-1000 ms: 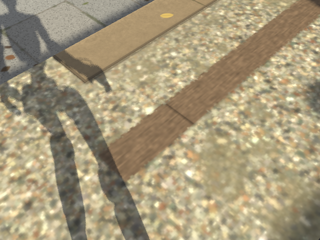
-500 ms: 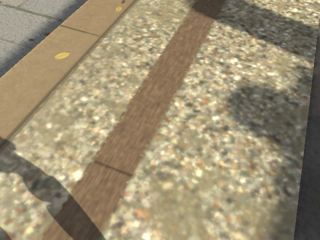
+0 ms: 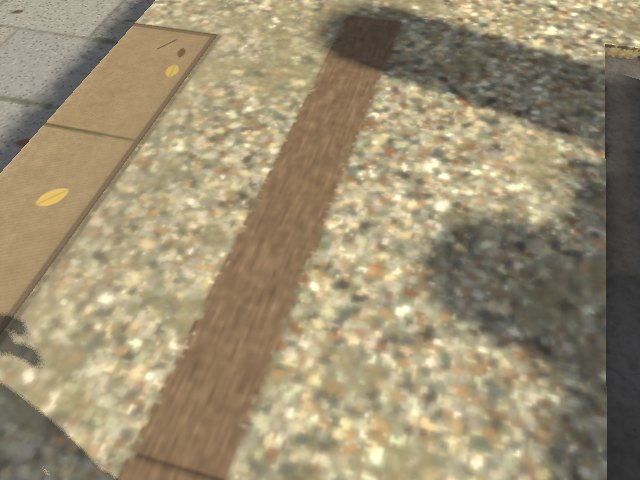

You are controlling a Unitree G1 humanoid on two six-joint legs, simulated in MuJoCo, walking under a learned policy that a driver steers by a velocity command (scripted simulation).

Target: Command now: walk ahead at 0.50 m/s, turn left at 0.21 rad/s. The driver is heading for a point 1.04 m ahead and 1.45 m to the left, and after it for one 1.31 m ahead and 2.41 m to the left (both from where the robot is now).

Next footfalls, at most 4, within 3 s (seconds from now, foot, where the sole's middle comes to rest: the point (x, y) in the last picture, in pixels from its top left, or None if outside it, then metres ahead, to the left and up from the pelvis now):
0.32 left None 0.35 0.16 -0.78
0.78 right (332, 394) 0.67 0.04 -0.78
1.30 left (167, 366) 0.74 0.42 -0.78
1.76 right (160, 255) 1.07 0.50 -0.78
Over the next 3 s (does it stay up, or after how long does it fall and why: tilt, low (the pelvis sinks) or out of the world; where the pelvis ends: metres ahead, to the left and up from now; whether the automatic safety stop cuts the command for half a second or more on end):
stays up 1.01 1.09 -0.04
